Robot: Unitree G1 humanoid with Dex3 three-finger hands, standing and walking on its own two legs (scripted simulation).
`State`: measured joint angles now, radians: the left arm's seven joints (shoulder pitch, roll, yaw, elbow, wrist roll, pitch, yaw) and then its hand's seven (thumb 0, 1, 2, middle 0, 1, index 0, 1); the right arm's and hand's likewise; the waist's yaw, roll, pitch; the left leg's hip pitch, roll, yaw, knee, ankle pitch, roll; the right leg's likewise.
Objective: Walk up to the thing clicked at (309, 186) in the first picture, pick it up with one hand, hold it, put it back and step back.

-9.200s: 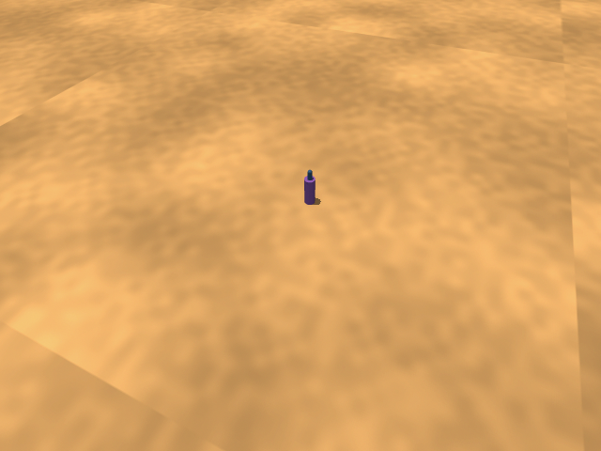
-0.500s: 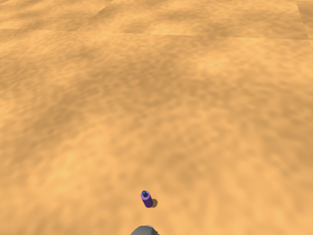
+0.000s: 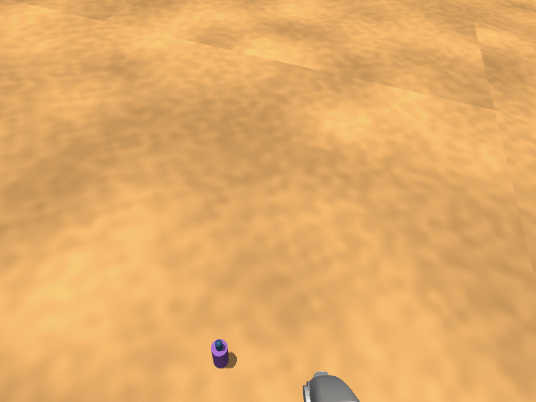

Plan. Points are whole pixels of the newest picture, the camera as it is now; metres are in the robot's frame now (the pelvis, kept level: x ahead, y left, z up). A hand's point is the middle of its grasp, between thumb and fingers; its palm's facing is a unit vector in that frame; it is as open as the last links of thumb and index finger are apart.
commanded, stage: walk up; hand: left
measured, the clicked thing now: (219, 351) +0.38 +0.13 -0.67
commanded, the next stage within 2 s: stand in 0.84 s
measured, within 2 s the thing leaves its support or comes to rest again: neither
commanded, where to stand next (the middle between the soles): +0.03 -0.01 m, yaw +0 degrees
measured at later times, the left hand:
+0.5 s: hand out of the picture +0.07 +0.23 -0.15, palm faces +0.05 -0.93 -0.37, open 7.3 cm
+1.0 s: hand out of the picture -0.04 +0.22 -0.14, palm faces +0.01 -0.91 -0.42, open 7.4 cm
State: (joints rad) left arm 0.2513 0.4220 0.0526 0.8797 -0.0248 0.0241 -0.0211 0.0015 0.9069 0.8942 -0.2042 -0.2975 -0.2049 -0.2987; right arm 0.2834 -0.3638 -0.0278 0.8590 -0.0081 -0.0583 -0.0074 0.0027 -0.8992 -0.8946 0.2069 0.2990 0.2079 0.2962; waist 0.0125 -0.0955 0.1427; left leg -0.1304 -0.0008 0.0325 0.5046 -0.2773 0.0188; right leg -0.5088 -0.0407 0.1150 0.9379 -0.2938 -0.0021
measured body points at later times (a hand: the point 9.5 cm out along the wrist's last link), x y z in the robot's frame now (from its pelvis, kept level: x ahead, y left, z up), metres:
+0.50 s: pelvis -0.06 -0.03 -0.02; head -0.04 -0.03 +0.43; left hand +0.07 +0.28 -0.12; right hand +0.01 -0.34 -0.15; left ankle -0.08 +0.08 -0.74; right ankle +0.08 -0.13 -0.73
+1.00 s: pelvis -0.06 -0.05 +0.00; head -0.04 -0.08 +0.44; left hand -0.04 +0.26 -0.11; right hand +0.04 -0.35 -0.13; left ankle -0.01 +0.08 -0.74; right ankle -0.05 -0.15 -0.74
